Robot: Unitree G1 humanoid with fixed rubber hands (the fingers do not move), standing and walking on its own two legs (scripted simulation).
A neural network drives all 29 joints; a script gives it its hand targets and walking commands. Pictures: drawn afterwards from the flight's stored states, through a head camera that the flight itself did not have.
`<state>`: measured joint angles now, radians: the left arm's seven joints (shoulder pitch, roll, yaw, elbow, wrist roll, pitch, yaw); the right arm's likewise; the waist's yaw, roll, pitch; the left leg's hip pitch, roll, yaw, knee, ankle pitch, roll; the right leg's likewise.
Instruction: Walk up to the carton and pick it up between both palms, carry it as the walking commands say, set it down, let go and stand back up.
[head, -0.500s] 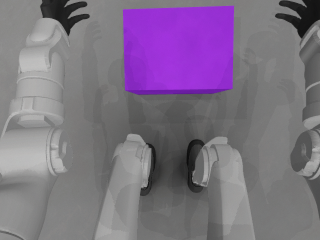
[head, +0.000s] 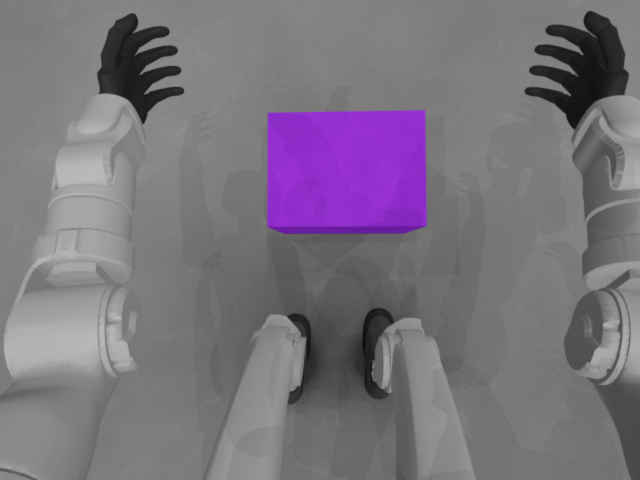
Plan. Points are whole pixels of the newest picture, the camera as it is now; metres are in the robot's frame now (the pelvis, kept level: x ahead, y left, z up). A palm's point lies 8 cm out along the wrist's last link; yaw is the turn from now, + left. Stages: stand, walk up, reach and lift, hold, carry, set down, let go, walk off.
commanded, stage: set down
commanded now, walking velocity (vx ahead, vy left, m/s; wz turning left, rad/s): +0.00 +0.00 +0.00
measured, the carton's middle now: (344, 180) +0.51 +0.00 -0.49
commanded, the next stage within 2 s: let go in 0.18 s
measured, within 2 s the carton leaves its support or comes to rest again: neither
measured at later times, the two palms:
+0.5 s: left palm (87, 143) +0.45 +0.24 -0.02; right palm out of the picture +0.46 -0.25 -0.02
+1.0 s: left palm out of the picture +0.30 +0.24 +0.09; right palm out of the picture +0.30 -0.23 +0.08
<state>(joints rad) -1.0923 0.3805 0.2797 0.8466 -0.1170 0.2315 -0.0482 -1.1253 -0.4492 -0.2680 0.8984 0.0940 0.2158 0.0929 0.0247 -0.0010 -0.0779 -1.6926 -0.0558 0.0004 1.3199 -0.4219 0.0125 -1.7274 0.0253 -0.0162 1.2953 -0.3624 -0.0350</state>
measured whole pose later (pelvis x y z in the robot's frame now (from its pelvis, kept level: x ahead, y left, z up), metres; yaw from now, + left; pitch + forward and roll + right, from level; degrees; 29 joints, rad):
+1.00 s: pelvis +0.10 +0.00 +0.16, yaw +0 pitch +12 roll +0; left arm 0.11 0.22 0.05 0.50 -0.02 0.02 -0.06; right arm 0.11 -0.21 -0.07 0.47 0.01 0.02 0.06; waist 0.00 0.02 -0.04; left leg -0.44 -0.05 -0.04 0.54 -0.30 0.03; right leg -0.48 0.04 0.01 0.53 -0.26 -0.02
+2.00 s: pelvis +0.11 +0.01 +0.17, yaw -1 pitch -1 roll +0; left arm 0.15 0.35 0.02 0.81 0.03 0.00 0.02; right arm 0.17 -0.36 -0.02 0.79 -0.03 0.00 -0.02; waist 0.00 0.00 0.01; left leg -0.11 -0.04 -0.03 0.42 -0.29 0.03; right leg -0.15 0.03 0.02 0.42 -0.26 -0.02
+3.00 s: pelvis +0.09 +0.01 +0.18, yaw +0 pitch -2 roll +0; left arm 0.12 0.39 0.00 1.03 0.02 -0.01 0.01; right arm 0.13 -0.39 0.00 1.01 -0.01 -0.01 -0.02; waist 0.00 0.00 0.02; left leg -0.07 -0.05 -0.04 0.32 -0.21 0.03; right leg -0.11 0.03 0.02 0.33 -0.18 -0.02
